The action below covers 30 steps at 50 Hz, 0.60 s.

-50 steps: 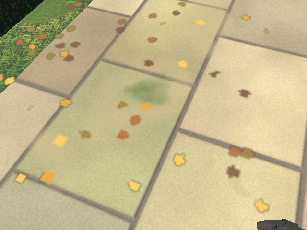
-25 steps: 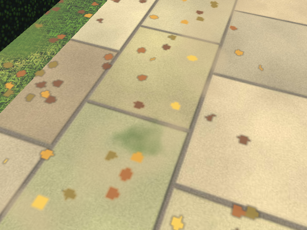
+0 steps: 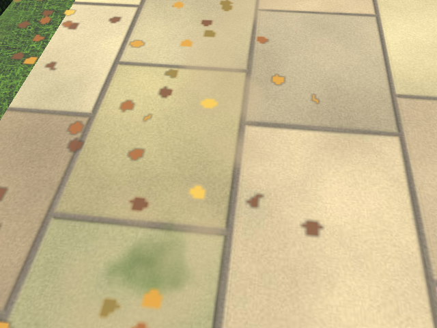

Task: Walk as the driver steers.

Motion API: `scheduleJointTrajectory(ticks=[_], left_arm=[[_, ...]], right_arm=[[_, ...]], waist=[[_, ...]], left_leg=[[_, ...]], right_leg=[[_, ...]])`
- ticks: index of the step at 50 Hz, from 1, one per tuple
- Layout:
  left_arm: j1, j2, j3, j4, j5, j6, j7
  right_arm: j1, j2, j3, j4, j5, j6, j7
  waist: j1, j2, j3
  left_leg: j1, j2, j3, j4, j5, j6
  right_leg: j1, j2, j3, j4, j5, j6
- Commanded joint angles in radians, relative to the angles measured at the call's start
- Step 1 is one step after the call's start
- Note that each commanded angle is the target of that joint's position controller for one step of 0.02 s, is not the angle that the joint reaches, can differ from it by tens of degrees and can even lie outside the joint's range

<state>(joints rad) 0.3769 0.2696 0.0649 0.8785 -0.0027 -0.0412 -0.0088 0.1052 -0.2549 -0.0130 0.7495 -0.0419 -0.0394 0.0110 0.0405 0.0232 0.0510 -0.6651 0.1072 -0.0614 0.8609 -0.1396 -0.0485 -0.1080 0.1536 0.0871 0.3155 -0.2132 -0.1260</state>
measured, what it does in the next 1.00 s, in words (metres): walks ahead, turning right: left foot, then right foot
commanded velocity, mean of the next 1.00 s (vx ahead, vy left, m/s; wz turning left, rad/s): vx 0.08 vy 0.00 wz -0.59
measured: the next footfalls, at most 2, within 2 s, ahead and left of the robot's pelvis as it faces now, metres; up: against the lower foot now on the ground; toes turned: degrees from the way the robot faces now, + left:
left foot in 0.18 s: +0.26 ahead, +0.11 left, +0.00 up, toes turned -10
right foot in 0.64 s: +0.12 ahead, -0.07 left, +0.00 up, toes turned -25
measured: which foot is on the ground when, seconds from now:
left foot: up 0.00-0.16, down 0.18-0.62, up 0.64-1.00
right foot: down 0.00-0.16, up 0.18-0.62, down 0.64-1.00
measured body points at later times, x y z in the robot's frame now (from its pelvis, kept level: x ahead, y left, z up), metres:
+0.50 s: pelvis +0.12 +0.05 -0.01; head +0.15 +0.05 +0.44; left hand +0.33 +0.27 -0.12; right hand +0.15 -0.24 -0.11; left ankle +0.22 +0.12 -0.74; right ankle +0.10 -0.07 -0.69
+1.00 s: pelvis +0.11 +0.03 +0.00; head +0.13 +0.00 +0.44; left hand +0.36 +0.20 -0.11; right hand +0.06 -0.27 -0.12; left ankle +0.18 +0.14 -0.70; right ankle +0.08 -0.05 -0.74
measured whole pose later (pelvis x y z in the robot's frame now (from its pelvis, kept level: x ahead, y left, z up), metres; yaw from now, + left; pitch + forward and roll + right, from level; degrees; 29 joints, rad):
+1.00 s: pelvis +0.11 +0.03 +0.00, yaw -36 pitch +1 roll +1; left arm 0.23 0.30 0.07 0.68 0.02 0.05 -0.01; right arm 0.17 -0.28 -0.05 0.70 0.00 0.06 -0.02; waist 0.02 0.00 0.06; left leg -0.42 -0.03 -0.04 0.84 -0.42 -0.03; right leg -0.29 0.11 0.17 0.47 -0.18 -0.05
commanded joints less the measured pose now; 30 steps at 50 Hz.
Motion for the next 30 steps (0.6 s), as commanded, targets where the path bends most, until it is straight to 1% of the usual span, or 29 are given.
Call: scheduleJointTrajectory(ticks=[1, 3, 4, 5, 6, 7, 8, 9, 10, 11, 12, 13, 14, 15, 16, 17, 18, 19, 22, 25, 28, 29, 30], left_arm=[[0.064, 0.157, 0.037, -0.045, -0.001, 0.002, 0.012], [0.076, 0.157, 0.037, -0.05, 0.007, 0.015, 0.019], [0.072, 0.157, 0.038, -0.055, 0.013, 0.021, 0.023], [0.052, 0.16, 0.04, -0.067, 0.018, 0.024, 0.027], [0.013, 0.168, 0.043, -0.083, 0.021, 0.024, 0.031], [-0.025, 0.179, 0.046, -0.097, 0.017, 0.019, 0.03], [-0.057, 0.171, 0.043, -0.112, 0.002, 0.009, 0.023], [-0.023, 0.093, 0.021, -0.156, -0.017, -0.002, 0.02], [0.163, 0.069, 0.021, -0.157, -0.038, 0.012, 0.033], [0.173, 0.146, 0.03, -0.103, 0.012, 0.037, 0.042], [0.075, 0.162, 0.037, -0.108, 0.028, 0.05, 0.032], [0.023, 0.146, 0.037, -0.122, 0.03, 0.062, 0.021], [-0.004, 0.136, 0.037, -0.133, 0.034, 0.077, 0.009], [0.008, 0.123, 0.034, -0.132, 0.034, 0.092, -0.002], [0.011, 0.116, 0.032, -0.138, 0.027, 0.101, -0.007], [0.006, 0.111, 0.031, -0.144, 0.022, 0.104, -0.008], [-0.005, 0.106, 0.029, -0.15, 0.021, 0.108, -0.009], [-0.021, 0.103, 0.027, -0.158, 0.023, 0.112, -0.011], [-0.091, 0.093, 0.018, -0.192, 0.028, 0.124, -0.022], [-0.144, 0.079, 0.005, -0.222, 0.023, 0.125, -0.035], [-0.164, 0.087, 0.004, -0.244, 0.017, 0.117, -0.037], [-0.153, 0.083, 0.003, -0.245, 0.016, 0.111, -0.037], [-0.118, 0.081, 0.003, -0.237, 0.016, 0.103, -0.036]], right_arm=[[-0.055, -0.06, -0.007, -0.075, 0.013, -0.008, -0.003], [-0.091, -0.07, -0.005, -0.089, 0.018, -0.011, -0.008], [-0.094, -0.079, -0.005, -0.093, 0.02, -0.014, -0.011], [-0.068, -0.093, -0.008, -0.087, 0.02, -0.019, -0.014], [-0.014, -0.115, -0.014, -0.073, 0.021, -0.025, -0.019], [0.058, -0.136, -0.02, -0.052, 0.02, -0.033, -0.027], [0.162, -0.159, -0.027, -0.03, 0.012, -0.051, -0.037], [0.27, -0.234, -0.039, -0.032, -0.001, -0.057, -0.052], [0.232, -0.272, -0.053, -0.054, 0.014, -0.033, -0.044], [0.19, -0.19, -0.048, -0.069, 0.037, -0.014, -0.039], [0.135, -0.105, -0.024, -0.086, 0.038, -0.009, -0.041], [0.081, -0.076, -0.013, -0.09, 0.03, 0.0, -0.044], [0.06, -0.082, -0.012, -0.092, 0.025, 0.005, -0.05], [0.055, -0.098, -0.018, -0.086, 0.021, 0.009, -0.053], [0.063, -0.108, -0.022, -0.08, 0.017, 0.008, -0.051], [0.07, -0.11, -0.025, -0.078, 0.014, 0.006, -0.049], [0.073, -0.114, -0.029, -0.077, 0.013, 0.006, -0.048], [0.075, -0.117, -0.031, -0.076, 0.012, 0.007, -0.048], [0.078, -0.126, -0.04, -0.074, 0.012, 0.018, -0.047], [0.08, -0.154, -0.054, -0.072, 0.009, 0.031, -0.04], [0.107, -0.184, -0.068, -0.063, 0.007, 0.045, -0.032], [0.105, -0.192, -0.071, -0.062, 0.011, 0.05, -0.031], [0.105, -0.196, -0.074, -0.059, 0.017, 0.056, -0.031]], waist=[[0.018, -0.092, -0.055], [0.035, -0.11, -0.068], [0.035, -0.116, -0.07], [0.019, -0.121, -0.074], [-0.011, -0.127, -0.083], [-0.05, -0.127, -0.101], [-0.109, -0.085, -0.143], [-0.12, 0.068, -0.292], [-0.032, 0.249, -0.433], [-0.021, 0.102, -0.403], [-0.03, 0.027, -0.268], [-0.018, 0.024, -0.185], [-0.014, 0.081, -0.135], [-0.007, 0.117, -0.112], [-0.001, 0.121, -0.114], [0.002, 0.111, -0.127], [0.003, 0.105, -0.131], [0.001, 0.104, -0.133], [-0.015, 0.123, -0.112], [-0.033, 0.139, -0.106], [-0.049, 0.14, -0.112], [-0.039, 0.13, -0.113], [-0.018, 0.107, -0.115]], left_leg=[[0.088, -0.094, 0.082, -0.103, 0.094, -0.002], [0.103, -0.124, 0.073, -0.166, 0.09, 0.008], [0.122, -0.135, 0.062, -0.203, 0.076, 0.015], [0.17, -0.143, 0.042, -0.253, 0.058, 0.025], [0.247, -0.151, 0.025, -0.314, 0.044, 0.042], [0.347, -0.157, 0.02, -0.387, 0.075, 0.061], [0.518, -0.1, -0.008, -0.481, 0.233, 0.088], [0.773, 0.182, -0.217, -0.412, 0.611, 0.149], [0.91, 0.432, -0.491, -0.383, 0.974, 0.325], [0.799, 0.391, -0.496, -0.395, 0.78, 0.345], [0.67, 0.302, -0.351, -0.442, 0.6, 0.31], [0.574, 0.23, -0.244, -0.497, 0.461, 0.269], [0.51, 0.186, -0.168, -0.533, 0.398, 0.25], [0.445, 0.153, -0.105, -0.556, 0.388, 0.25], [0.419, 0.144, -0.068, -0.561, 0.4, 0.253], [0.42, 0.146, -0.047, -0.563, 0.403, 0.262], [0.419, 0.154, -0.03, -0.569, 0.376, 0.27], [0.419, 0.162, -0.02, -0.579, 0.319, 0.274], [0.41, 0.171, 0.009, -0.612, 0.094, 0.27], [0.382, 0.177, 0.05, -0.61, -0.023, 0.254], [0.402, 0.202, 0.062, -0.57, -0.051, 0.238], [0.397, 0.202, 0.078, -0.539, -0.043, 0.221], [0.367, 0.192, 0.109, -0.483, -0.028, 0.188]], right_leg=[[-0.008, -0.202, 0.135, 0.029, 0.769, -0.048], [0.034, -0.203, 0.167, 0.077, 0.765, -0.033], [0.05, -0.207, 0.189, 0.105, 0.754, -0.028], [0.052, -0.209, 0.215, 0.141, 0.738, -0.016], [0.038, -0.206, 0.239, 0.184, 0.729, 0.003], [0.02, -0.189, 0.254, 0.254, 0.725, 0.023], [-0.043, -0.14, 0.234, 0.401, 0.639, 0.051], [-0.183, -0.08, 0.142, 0.674, 0.171, 0.083], [-0.354, 0.054, 0.024, 0.895, -0.527, 0.092], [-0.384, -0.043, 0.019, 0.982, -0.438, 0.09], [-0.395, -0.068, 0.011, 0.975, -0.357, 0.102], [-0.398, -0.095, -0.002, 0.939, -0.306, 0.118], [-0.393, -0.115, -0.012, 0.92, -0.268, 0.134], [-0.36, -0.107, -0.034, 0.929, -0.241, 0.148], [-0.342, -0.104, -0.041, 0.921, -0.222, 0.153], [-0.34, -0.102, -0.046, 0.91, -0.214, 0.155], [-0.344, -0.105, -0.049, 0.892, -0.205, 0.156], [-0.351, -0.114, -0.053, 0.867, -0.194, 0.155], [-0.353, -0.149, -0.075, 0.736, -0.164, 0.151], [-0.264, -0.16, -0.114, 0.573, -0.184, 0.134], [-0.199, -0.148, -0.151, 0.445, -0.216, 0.107], [-0.158, -0.142, -0.162, 0.368, -0.192, 0.095], [-0.084, -0.127, -0.171, 0.257, -0.143, 0.077]])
